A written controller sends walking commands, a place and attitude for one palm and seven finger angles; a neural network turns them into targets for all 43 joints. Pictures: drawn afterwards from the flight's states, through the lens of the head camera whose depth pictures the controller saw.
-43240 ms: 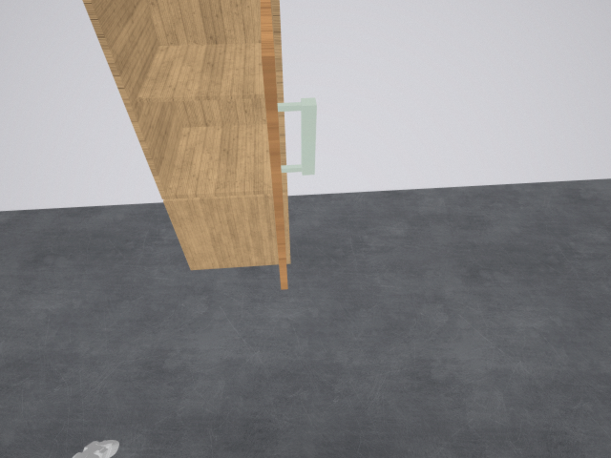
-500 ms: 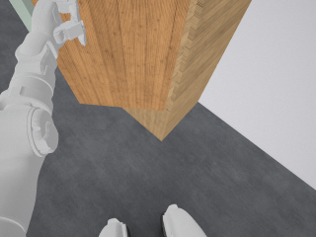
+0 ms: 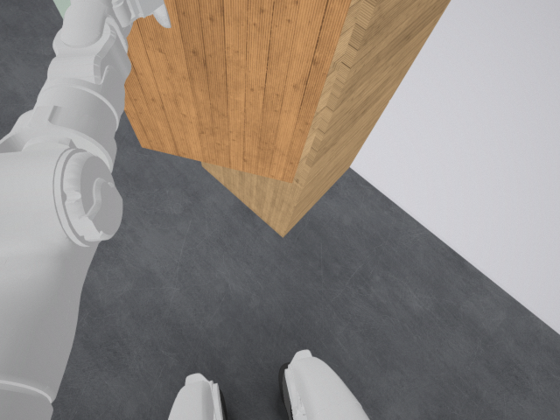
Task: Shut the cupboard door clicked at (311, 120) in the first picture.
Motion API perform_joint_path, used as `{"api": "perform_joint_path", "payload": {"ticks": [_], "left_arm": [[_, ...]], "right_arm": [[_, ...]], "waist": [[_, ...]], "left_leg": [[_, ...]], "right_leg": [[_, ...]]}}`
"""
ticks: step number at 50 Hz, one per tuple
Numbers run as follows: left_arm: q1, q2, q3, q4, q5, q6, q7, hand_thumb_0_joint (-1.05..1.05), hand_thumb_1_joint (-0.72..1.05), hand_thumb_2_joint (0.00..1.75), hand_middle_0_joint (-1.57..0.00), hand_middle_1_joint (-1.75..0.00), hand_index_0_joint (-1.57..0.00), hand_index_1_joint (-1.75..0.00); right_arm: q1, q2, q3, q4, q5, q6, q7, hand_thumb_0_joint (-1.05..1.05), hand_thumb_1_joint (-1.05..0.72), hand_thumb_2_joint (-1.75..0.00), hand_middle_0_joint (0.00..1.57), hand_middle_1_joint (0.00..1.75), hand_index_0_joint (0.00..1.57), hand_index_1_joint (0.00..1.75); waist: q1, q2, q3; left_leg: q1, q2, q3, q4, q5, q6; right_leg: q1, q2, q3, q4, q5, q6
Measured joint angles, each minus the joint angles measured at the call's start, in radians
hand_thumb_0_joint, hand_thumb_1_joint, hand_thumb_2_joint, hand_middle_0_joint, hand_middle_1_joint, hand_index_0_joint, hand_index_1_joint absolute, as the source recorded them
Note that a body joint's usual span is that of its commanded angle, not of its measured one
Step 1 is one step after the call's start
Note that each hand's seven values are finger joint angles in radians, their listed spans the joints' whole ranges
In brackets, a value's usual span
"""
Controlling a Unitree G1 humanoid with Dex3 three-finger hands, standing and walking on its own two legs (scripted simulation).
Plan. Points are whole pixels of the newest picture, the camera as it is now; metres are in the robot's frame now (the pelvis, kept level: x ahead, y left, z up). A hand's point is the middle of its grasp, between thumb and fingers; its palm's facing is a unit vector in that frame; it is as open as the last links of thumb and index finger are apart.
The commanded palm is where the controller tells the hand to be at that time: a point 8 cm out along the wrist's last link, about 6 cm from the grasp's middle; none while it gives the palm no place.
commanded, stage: pull the fist back off the door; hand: left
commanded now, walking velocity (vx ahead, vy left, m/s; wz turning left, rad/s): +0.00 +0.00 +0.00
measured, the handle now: out of the picture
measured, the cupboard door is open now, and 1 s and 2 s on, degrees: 30 29 29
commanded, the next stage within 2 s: draw the hand back to the body in 0.78 s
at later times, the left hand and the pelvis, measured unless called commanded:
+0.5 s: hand (183, 17) +0.57 +0.02 +0.15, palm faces +0.13 -0.99 -0.03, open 3.1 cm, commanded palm +0.53 +0.05 +0.15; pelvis +0.02 -0.01 +0.03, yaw -1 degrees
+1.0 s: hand (184, 44) +0.52 +0.02 +0.16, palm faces +0.14 -0.99 +0.00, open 3.1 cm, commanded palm +0.46 +0.08 +0.16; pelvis +0.02 -0.02 +0.03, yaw -1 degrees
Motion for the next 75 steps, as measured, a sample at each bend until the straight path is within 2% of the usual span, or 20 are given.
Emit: {"api": "perform_joint_path", "payload": {"ticks": [2, 4, 6, 8, 11, 15, 18, 24, 31, 35, 41, 46, 50, 54, 61, 66, 71, 75], "left_arm": [[0.005, -0.051, 0.041, -0.015, 0.038, -0.015, 0.175, 0.03, 0.88, 0.94, -1.30, -1.50, -1.29, -1.50], [0.013, -0.086, 0.061, -0.019, 0.109, -0.044, 0.326, 0.02, 0.87, 0.93, -1.30, -1.50, -1.29, -1.50], [0.023, -0.096, 0.054, -0.016, 0.174, -0.070, 0.418, 0.02, 0.88, 0.93, -1.30, -1.50, -1.29, -1.50], [0.040, -0.094, 0.040, -0.021, 0.212, -0.085, 0.448, 0.01, 0.90, 0.93, -1.30, -1.50, -1.29, -1.50], [0.079, -0.089, 0.028, -0.040, 0.205, -0.087, 0.419, 0.01, 0.92, 0.94, -1.30, -1.50, -1.29, -1.50], [0.146, -0.119, 0.021, -0.064, 0.141, -0.086, 0.369, 0.01, 0.92, 0.92, -1.30, -1.50, -1.29, -1.50], [0.200, -0.156, 0.030, -0.084, 0.109, -0.111, 0.363, 0.01, 0.91, 0.91, -1.30, -1.50, -1.29, -1.50], [0.316, -0.231, -0.013, -0.156, 0.108, -0.176, 0.375, 0.01, 0.90, 0.90, -1.30, -1.50, -1.29, -1.50], [0.434, -0.314, -0.046, -0.249, 0.076, -0.181, 0.378, 0.01, 0.90, 0.90, -1.30, -1.50, -1.30, -1.50], [0.504, -0.349, -0.093, -0.321, 0.075, -0.197, 0.375, 0.02, 0.90, 0.90, -1.30, -1.50, -1.29, -1.50], [0.541, -0.389, -0.141, -0.346, 0.055, -0.163, 0.379, 0.02, 0.90, 0.90, -1.30, -1.50, -1.30, -1.50], [0.498, -0.390, -0.132, -0.302, 0.049, -0.162, 0.386, 0.02, 0.90, 0.90, -1.30, -1.50, -1.30, -1.50], [0.525, -0.376, -0.085, -0.330, 0.057, -0.176, 0.358, 0.02, 0.90, 0.90, -1.30, -1.50, -1.30, -1.50], [0.658, -0.357, -0.082, -0.447, 0.042, -0.164, 0.313, 0.01, 0.90, 0.90, -1.30, -1.50, -1.30, -1.50], [0.921, -0.352, -0.154, -0.744, -0.042, -0.084, 0.244, 0.02, 0.90, 0.90, -1.30, -1.50, -1.29, -1.50], [1.032, -0.357, -0.208, -0.901, -0.064, -0.021, 0.199, 0.02, 0.90, 0.90, -1.30, -1.50, -1.30, -1.50], [1.130, -0.353, -0.220, -1.031, -0.090, 0.067, 0.157, 0.02, 0.90, 0.90, -1.28, -1.48, -1.27, -1.47], [1.263, -0.291, -0.261, -1.158, -0.055, 0.066, 0.116, 0.01, 0.90, 0.90, -1.22, -1.41, -1.21, -1.41]], "right_arm": [[0.010, 0.007, -0.001, -0.007, -0.027, -0.004, 0.033, 0.00, -0.90, -0.90, 0.21, 0.30, 0.20, 0.30], [0.014, 0.016, -0.002, -0.011, -0.051, -0.008, 0.064, 0.00, -0.90, -0.90, 0.21, 0.30, 0.20, 0.30], [0.011, 0.027, -0.005, -0.011, -0.063, -0.007, 0.087, 0.00, -0.90, -0.90, 0.21, 0.30, 0.20, 0.30], [0.007, 0.040, -0.008, -0.010, -0.062, 0.002, 0.097, 0.00, -0.90, -0.90, 0.21, 0.30, 0.20, 0.30], [0.011, 0.054, -0.011, -0.014, -0.049, 0.019, 0.093, 0.00, -0.91, -0.90, 0.21, 0.30, 0.20, 0.30], [0.032, 0.054, -0.011, -0.017, -0.030, 0.033, 0.082, 0.00, -0.91, -0.90, 0.21, 0.30, 0.20, 0.30], [0.046, 0.045, -0.015, -0.014, -0.025, 0.035, 0.080, 0.00, -0.91, -0.90, 0.21, 0.30, 0.20, 0.30], [0.042, 0.025, -0.044, -0.007, -0.019, 0.039, 0.080, 0.00, -0.90, -0.90, 0.21, 0.30, 0.20, 0.30], [-0.011, 0.013, -0.067, -0.022, -0.008, 0.057, 0.065, 0.00, -0.91, -0.90, 0.20, 0.30, 0.20, 0.30], [-0.046, 0.016, -0.074, -0.032, 0.000, 0.060, 0.060, 0.00, -0.91, -0.90, 0.20, 0.29, 0.19, 0.30], [-0.108, 0.032, -0.064, -0.030, 0.016, 0.068, 0.043, 0.00, -0.91, -0.90, 0.20, 0.29, 0.19, 0.30], [-0.147, 0.048, -0.048, -0.025, 0.015, 0.061, 0.032, 0.00, -0.91, -0.90, 0.20, 0.29, 0.20, 0.30], [-0.139, 0.055, -0.041, -0.038, 0.018, 0.068, 0.029, 0.00, -0.91, -0.90, 0.20, 0.29, 0.20, 0.30], [-0.104, 0.051, -0.042, -0.057, 0.039, 0.085, 0.024, 0.01, -0.91, -0.90, 0.20, 0.29, 0.20, 0.30], [-0.087, 0.037, -0.048, -0.044, 0.083, 0.078, -0.009, 0.01, -0.91, -0.90, 0.21, 0.30, 0.20, 0.30], [-0.134, 0.023, -0.045, -0.032, 0.102, 0.051, -0.035, 0.01, -0.91, -0.90, 0.20, 0.30, 0.20, 0.30], [-0.209, 0.021, -0.030, -0.055, 0.118, 0.037, -0.058, 0.01, -0.91, -0.90, 0.20, 0.29, 0.19, 0.30], [-0.275, 0.040, -0.012, -0.088, 0.125, 0.049, -0.079, 0.01, -0.91, -0.90, 0.20, 0.29, 0.19, 0.30]], "waist": [[0.002, 0.002, -0.016], [-0.003, 0.003, -0.032], [-0.012, 0.002, -0.040], [-0.019, 0.001, -0.038], [-0.015, 0.001, -0.030], [0.011, 0.004, -0.023], [0.030, 0.002, -0.025], [0.066, -0.006, -0.037], [0.104, -0.019, -0.034], [0.131, -0.021, -0.033], [0.158, -0.021, -0.027], [0.155, -0.025, -0.027], [0.161, -0.028, -0.037], [0.184, -0.019, -0.038], [0.227, -0.013, -0.003], [0.256, -0.015, 0.010], [0.279, -0.016, 0.013], [0.283, -0.020, 0.030]], "left_leg": [[-0.013, 0.001, 0.000, 0.004, -0.001, -0.001], [-0.025, 0.003, 0.003, 0.011, -0.005, -0.002], [-0.031, 0.005, 0.007, 0.016, -0.008, -0.003], [-0.024, 0.007, 0.012, 0.011, -0.008, -0.003], [0.013, 0.009, 0.025, -0.022, 0.002, -0.003], [0.090, 0.011, 0.039, -0.086, 0.019, -0.003], [0.143, 0.012, 0.045, -0.124, 0.025, -0.004], [0.219, 0.011, 0.050, -0.158, 0.021, -0.008], [0.287, 0.007, 0.052, -0.188, 0.023, -0.010], [0.317, 0.004, 0.052, -0.196, 0.023, -0.012], [0.356, -0.002, 0.043, -0.207, 0.029, -0.013], [0.357, -0.007, 0.040, -0.206, 0.038, -0.015], [0.370, -0.004, 0.056, -0.217, 0.044, -0.015], [0.428, 0.002, 0.075, -0.253, 0.053, -0.015], [0.548, 0.006, 0.068, -0.315, 0.078, -0.015], [0.614, -0.001, 0.059, -0.346, 0.094, -0.013], [0.683, -0.009, 0.065, -0.391, 0.116, -0.010], [0.768, -0.016, 0.071, -0.464, 0.147, -0.009]], "right_leg": [[-0.014, 0.001, 0.000, 0.005, -0.002, 0.000], [-0.029, 0.002, 0.003, 0.014, -0.005, -0.001], [-0.038, 0.004, 0.007, 0.023, -0.008, -0.002], [-0.036, 0.006, 0.013, 0.022, -0.008, -0.004], [-0.007, 0.009, 0.025, -0.003, 0.002, -0.005], [0.062, 0.011, 0.038, -0.060, 0.020, -0.005], [0.111, 0.012, 0.045, -0.093, 0.025, -0.006], [0.181, 0.012, 0.048, -0.118, 0.017, -0.009], [0.244, 0.008, 0.050, -0.135, 0.012, -0.011], [0.272, 0.005, 0.050, -0.136, 0.007, -0.012], [0.312, -0.001, 0.042, -0.141, 0.007, -0.013], [0.311, -0.006, 0.039, -0.132, 0.009, -0.015], [0.312, -0.002, 0.055, -0.132, 0.016, -0.017], [0.359, 0.005, 0.073, -0.161, 0.029, -0.017], [0.488, 0.009, 0.066, -0.237, 0.057, -0.017], [0.561, 0.002, 0.057, -0.271, 0.071, -0.015], [0.624, -0.005, 0.063, -0.305, 0.088, -0.012], [0.700, -0.011, 0.068, -0.361, 0.109, -0.009]]}}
